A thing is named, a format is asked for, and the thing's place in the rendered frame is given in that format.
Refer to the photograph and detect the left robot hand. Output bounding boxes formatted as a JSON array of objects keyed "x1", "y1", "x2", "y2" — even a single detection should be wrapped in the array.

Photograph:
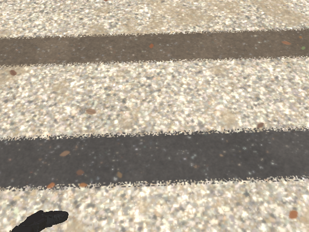
[{"x1": 10, "y1": 210, "x2": 69, "y2": 232}]

